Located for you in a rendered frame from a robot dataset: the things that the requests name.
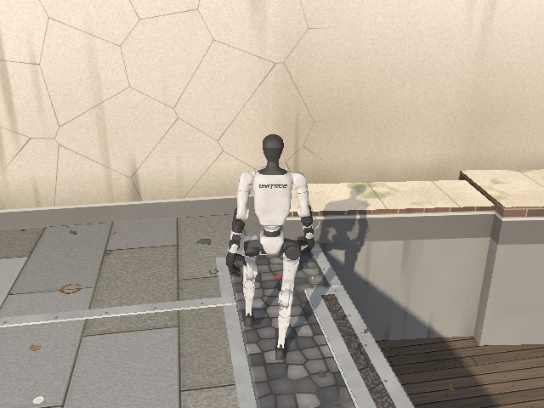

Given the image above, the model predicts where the left robot foot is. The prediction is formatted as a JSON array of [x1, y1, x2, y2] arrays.
[[242, 309, 254, 327]]

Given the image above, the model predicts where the right robot forearm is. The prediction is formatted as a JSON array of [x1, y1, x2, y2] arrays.
[[301, 205, 315, 239]]

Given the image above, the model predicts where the right robot upper arm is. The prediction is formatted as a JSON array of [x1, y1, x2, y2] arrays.
[[290, 171, 310, 218]]

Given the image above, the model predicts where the right robot thigh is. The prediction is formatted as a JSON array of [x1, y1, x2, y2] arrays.
[[278, 238, 301, 307]]

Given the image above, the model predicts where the left robot upper arm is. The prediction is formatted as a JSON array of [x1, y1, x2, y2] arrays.
[[236, 171, 255, 220]]

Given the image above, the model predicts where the left robot forearm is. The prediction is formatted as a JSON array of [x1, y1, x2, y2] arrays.
[[228, 208, 245, 253]]

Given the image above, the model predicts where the right robot hand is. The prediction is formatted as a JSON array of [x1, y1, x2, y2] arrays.
[[297, 235, 315, 254]]

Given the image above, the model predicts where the left robot hand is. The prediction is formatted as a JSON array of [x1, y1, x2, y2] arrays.
[[226, 252, 247, 278]]

